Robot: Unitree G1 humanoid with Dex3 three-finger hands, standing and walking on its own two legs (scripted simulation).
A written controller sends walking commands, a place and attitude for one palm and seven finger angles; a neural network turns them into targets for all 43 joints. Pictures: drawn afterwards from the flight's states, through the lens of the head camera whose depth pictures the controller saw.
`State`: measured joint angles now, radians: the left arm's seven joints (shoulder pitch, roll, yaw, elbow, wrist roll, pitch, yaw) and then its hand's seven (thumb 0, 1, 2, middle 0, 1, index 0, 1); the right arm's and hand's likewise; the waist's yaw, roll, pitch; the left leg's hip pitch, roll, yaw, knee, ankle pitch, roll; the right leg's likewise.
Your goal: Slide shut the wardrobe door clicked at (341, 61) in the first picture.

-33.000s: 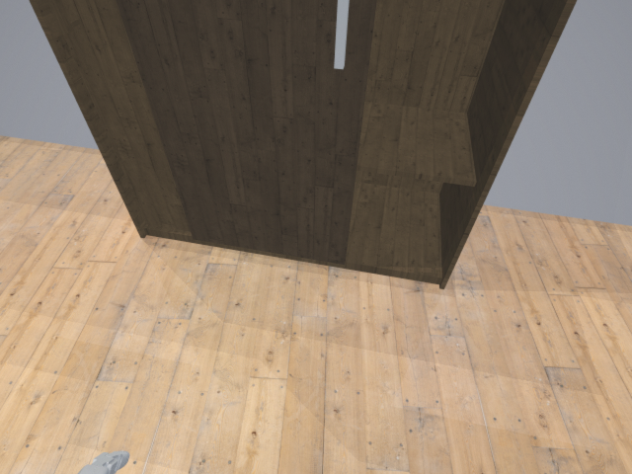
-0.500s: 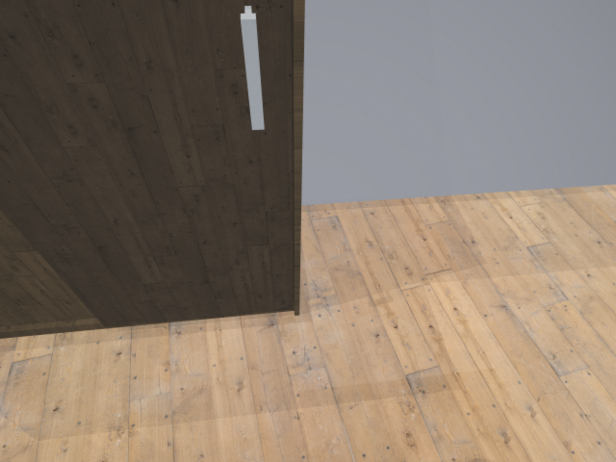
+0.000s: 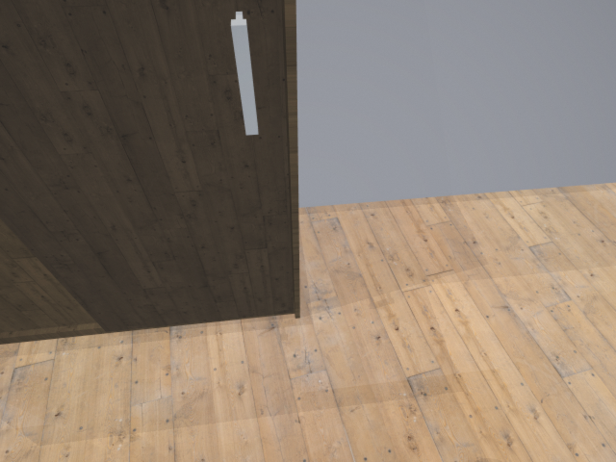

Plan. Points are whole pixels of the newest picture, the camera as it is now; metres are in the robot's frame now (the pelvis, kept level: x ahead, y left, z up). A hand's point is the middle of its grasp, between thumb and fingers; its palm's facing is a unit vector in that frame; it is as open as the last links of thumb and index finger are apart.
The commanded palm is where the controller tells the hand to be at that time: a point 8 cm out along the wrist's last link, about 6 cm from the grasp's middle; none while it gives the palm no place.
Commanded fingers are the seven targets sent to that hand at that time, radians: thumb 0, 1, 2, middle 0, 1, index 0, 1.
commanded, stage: look to check the result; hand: left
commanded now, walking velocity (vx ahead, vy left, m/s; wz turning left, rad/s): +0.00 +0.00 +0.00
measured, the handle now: (246, 76) +0.66 +0.14 +0.17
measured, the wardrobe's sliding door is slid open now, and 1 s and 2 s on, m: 0.00 0.00 0.00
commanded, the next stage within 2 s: turn to face it in 0.04 s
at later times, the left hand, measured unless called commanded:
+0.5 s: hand out of the picture +0.08 +0.21 -0.17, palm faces +0.03 -0.96 -0.29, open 7.4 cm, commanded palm none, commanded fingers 0.00 0.90 0.90 -0.20 -0.30 -0.20 -0.30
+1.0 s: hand out of the picture +0.01 +0.17 -0.19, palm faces +0.10 -0.97 -0.20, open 7.4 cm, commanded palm none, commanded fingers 0.00 0.90 0.90 -0.20 -0.30 -0.20 -0.30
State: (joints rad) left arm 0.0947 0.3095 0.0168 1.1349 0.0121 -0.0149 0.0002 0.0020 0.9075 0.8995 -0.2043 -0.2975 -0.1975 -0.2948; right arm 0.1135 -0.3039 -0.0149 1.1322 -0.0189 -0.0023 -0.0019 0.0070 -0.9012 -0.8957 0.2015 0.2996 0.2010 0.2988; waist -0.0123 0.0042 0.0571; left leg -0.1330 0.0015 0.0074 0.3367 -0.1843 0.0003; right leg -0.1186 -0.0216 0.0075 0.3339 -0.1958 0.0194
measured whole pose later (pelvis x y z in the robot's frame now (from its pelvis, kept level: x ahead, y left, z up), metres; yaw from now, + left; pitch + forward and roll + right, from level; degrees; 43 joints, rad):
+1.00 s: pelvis +0.04 -0.02 -0.01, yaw +5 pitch +0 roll +1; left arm 0.27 0.20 0.04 1.16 0.02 0.00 0.00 0.00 0.91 0.90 -0.20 -0.30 -0.20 -0.29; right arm 0.31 -0.13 -0.02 1.14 -0.03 0.01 -0.02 0.01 -0.91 -0.90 0.20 0.30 0.20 0.30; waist -0.01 -0.03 0.04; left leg -0.21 -0.02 -0.08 0.52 -0.32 -0.02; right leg -0.18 -0.02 -0.09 0.54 -0.35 -0.02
